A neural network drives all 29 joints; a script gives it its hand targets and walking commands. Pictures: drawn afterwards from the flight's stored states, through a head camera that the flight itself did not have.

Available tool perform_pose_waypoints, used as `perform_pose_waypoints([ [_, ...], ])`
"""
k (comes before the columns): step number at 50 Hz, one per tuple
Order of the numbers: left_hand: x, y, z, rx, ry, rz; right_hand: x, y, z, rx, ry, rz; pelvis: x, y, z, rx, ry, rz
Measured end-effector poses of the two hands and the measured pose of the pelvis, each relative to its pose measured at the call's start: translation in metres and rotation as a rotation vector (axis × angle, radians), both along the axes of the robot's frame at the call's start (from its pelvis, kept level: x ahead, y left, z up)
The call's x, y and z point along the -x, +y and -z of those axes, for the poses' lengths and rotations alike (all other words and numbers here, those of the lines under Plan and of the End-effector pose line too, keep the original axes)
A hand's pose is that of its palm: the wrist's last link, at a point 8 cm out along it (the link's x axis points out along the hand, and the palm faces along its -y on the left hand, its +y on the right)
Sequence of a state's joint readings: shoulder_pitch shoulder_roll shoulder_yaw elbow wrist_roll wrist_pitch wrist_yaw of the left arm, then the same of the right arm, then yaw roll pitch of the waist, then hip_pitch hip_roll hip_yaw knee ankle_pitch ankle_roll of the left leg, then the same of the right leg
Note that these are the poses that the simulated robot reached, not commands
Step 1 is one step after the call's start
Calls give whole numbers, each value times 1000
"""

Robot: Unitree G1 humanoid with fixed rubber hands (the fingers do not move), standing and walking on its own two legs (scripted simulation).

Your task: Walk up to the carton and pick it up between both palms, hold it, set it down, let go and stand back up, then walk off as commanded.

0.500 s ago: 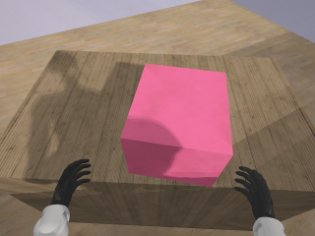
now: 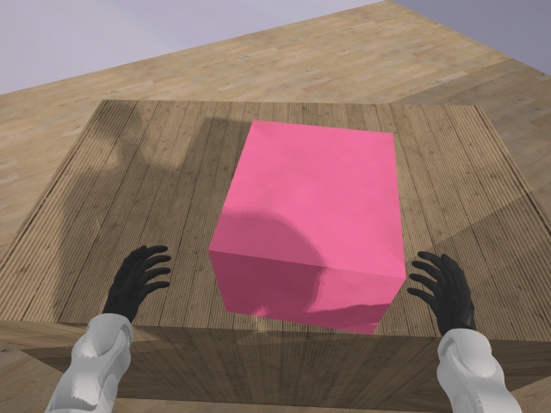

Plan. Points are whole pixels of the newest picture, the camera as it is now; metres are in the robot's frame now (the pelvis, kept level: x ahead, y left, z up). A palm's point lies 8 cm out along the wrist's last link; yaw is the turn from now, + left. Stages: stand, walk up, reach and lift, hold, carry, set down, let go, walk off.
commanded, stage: reach and lift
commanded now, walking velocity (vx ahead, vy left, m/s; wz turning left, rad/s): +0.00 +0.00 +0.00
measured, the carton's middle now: (309, 222) +0.41 -0.03 +0.00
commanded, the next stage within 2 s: none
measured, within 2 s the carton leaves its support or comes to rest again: neither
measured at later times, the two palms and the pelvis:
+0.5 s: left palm (136, 223) +0.33 +0.22 +0.10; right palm (449, 251) +0.31 -0.22 +0.07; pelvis +0.00 +0.00 +0.00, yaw +0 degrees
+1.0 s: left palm (143, 176) +0.40 +0.22 +0.13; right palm (449, 205) +0.37 -0.22 +0.10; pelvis +0.00 +0.00 +0.00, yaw +0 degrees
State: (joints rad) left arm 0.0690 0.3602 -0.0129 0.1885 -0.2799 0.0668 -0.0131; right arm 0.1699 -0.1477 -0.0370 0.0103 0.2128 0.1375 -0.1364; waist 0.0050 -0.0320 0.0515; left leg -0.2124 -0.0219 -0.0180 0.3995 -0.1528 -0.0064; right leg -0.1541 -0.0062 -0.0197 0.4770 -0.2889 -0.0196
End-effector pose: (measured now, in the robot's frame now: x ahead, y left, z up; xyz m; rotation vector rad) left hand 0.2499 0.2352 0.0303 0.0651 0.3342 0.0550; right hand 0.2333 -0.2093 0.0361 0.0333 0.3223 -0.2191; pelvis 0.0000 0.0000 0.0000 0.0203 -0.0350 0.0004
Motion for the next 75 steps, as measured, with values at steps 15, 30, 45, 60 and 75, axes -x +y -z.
perform_pose_waypoints([
  [15, -47, -13, -38, 2, -53, 50, -44, -8, -24, 10, -47, 1, 1, 0, 0, 0, -1, 0],
  [30, -98, -17, -81, 11, -107, 59, -96, -10, -40, 9, -44, 2, 0, 0, 0, -1, 1, 0],
  [45, -132, -16, -98, 16, -105, 41, -131, -12, -60, -3, -48, 9, 0, 0, 0, -1, 1, 0],
  [60, -157, -20, -93, 16, -101, 39, -144, -18, -52, -2, -19, 35, -2, -1, 0, -1, 13, 0],
  [75, -157, -7, -32, -50, -81, 38, -138, -13, -1, 61, 44, 11, -3, 6, 3, 25, 171, 9],
])
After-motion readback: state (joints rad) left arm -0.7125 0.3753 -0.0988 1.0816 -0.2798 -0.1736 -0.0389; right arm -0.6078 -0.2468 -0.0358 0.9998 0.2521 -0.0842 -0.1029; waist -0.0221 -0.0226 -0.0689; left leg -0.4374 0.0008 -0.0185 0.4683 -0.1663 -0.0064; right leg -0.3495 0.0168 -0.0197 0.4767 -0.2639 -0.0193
